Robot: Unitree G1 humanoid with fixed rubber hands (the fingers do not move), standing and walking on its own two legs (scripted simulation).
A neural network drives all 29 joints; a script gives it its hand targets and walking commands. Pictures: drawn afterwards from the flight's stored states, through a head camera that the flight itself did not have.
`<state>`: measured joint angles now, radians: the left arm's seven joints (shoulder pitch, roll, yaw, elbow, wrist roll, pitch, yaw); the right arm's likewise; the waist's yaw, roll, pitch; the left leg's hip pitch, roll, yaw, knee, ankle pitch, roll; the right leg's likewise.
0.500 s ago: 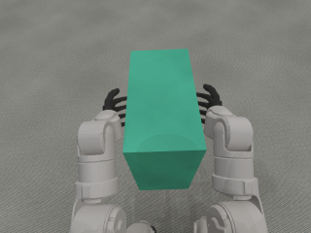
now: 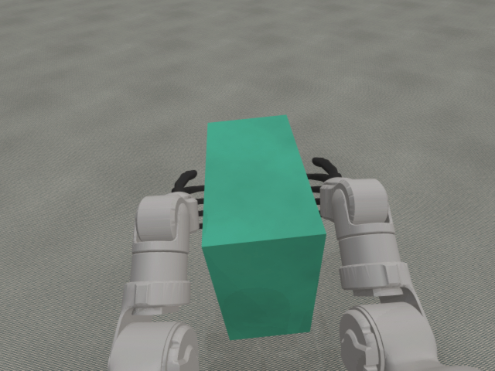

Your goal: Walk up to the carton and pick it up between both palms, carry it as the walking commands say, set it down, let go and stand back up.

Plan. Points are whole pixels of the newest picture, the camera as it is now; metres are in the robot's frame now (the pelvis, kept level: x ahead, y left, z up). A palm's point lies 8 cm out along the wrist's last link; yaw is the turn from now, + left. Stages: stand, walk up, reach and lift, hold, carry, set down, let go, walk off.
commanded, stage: carry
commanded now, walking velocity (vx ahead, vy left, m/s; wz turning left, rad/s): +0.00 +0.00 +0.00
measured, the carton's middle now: (258, 226) +0.37 +0.01 +0.04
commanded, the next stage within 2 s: none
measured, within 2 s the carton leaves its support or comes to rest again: neither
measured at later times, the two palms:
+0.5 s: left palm (205, 220) +0.32 +0.09 +0.12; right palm (363, 215) +0.32 -0.15 +0.12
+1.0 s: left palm (206, 221) +0.32 +0.09 +0.11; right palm (360, 213) +0.33 -0.15 +0.12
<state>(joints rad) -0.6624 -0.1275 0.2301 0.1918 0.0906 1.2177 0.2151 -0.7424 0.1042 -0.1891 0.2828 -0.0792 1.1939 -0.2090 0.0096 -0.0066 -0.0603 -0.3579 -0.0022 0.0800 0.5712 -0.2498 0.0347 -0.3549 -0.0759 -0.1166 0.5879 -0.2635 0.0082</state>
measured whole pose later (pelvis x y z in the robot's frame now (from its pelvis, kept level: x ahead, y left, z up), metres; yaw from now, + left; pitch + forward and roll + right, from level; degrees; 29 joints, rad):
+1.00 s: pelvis -0.02 -0.04 +0.00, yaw +1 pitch +2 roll +1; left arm -0.68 -0.12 0.21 0.20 0.09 1.22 0.21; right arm -0.72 0.10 -0.19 0.24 -0.08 1.20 -0.21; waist 0.00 0.01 -0.04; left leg -0.39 0.04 0.04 0.55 -0.19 -0.02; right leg -0.39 -0.04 -0.15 0.58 -0.23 -0.05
